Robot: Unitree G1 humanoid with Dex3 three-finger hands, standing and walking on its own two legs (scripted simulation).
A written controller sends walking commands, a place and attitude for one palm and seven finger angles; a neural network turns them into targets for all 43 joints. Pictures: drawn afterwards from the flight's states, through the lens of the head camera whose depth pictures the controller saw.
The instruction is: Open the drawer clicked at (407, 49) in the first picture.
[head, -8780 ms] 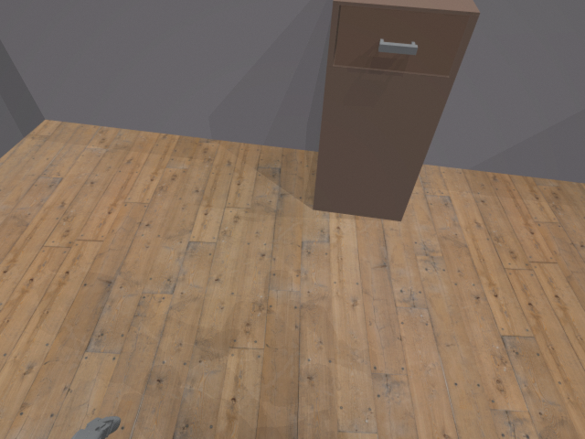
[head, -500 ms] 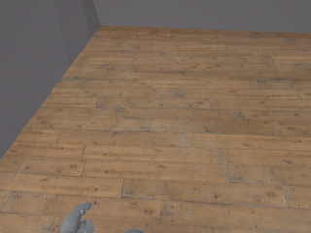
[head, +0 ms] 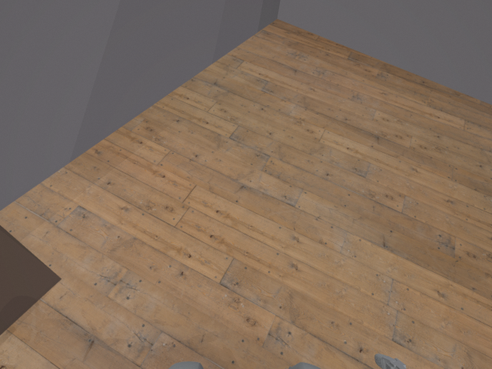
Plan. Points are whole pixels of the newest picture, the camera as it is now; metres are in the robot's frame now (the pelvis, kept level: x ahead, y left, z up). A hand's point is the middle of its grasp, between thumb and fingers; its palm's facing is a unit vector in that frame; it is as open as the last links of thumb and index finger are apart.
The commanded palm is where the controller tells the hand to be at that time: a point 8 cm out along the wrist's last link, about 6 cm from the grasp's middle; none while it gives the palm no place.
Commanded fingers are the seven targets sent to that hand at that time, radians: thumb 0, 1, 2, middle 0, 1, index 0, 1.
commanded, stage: turn to face it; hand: left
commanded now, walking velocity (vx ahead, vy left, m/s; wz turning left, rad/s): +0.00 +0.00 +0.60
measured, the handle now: out of the picture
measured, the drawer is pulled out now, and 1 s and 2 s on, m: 0.00 0.00 0.00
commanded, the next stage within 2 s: take the last steps up to it in 1.66 s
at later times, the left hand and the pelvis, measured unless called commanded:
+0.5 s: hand out of the picture +0.10 +0.20 -0.12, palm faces +0.25 -0.93 -0.28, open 7.4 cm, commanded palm none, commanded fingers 0.00 0.90 0.90 -0.20 -0.30 -0.20 -0.30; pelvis +0.00 -0.03 +0.01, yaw +17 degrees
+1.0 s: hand out of the picture -0.14 +0.19 -0.18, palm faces +0.61 -0.75 -0.25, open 7.4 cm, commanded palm none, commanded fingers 0.00 0.90 0.90 -0.20 -0.30 -0.20 -0.30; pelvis -0.04 -0.01 +0.00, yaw +36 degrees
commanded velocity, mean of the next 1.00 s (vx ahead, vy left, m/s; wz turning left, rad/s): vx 0.00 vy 0.00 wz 0.60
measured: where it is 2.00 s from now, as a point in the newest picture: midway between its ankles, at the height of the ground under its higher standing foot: outside the picture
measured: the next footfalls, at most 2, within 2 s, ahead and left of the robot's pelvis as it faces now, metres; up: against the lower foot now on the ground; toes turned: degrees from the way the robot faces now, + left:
right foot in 0.48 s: +0.07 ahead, -0.13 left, +0.00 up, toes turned +16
left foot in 0.96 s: -0.07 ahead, +0.10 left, +0.00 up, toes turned +40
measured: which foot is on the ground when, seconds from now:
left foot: down 0.00-0.50, up 0.52-0.94, down 0.96-1.00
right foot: up 0.00-0.46, down 0.48-0.96, up 0.98-1.00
